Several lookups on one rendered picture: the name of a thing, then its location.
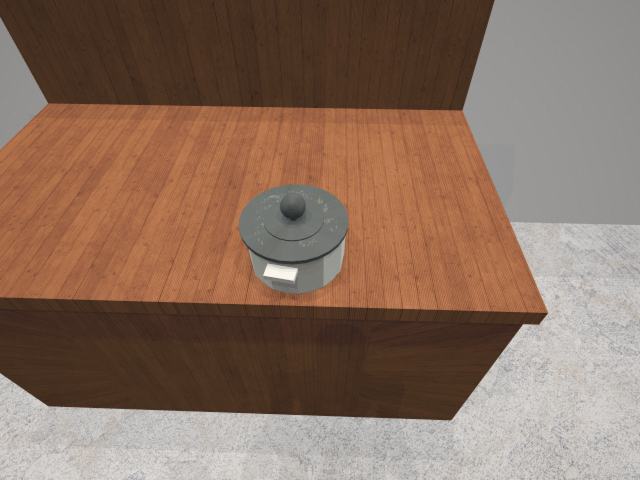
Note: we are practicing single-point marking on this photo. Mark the table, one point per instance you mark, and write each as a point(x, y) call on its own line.
point(124, 280)

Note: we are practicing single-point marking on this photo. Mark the pot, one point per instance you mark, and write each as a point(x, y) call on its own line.
point(299, 278)

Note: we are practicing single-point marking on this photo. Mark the lid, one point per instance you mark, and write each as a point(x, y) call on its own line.
point(276, 238)

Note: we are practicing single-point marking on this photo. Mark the knob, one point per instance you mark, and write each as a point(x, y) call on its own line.
point(292, 206)

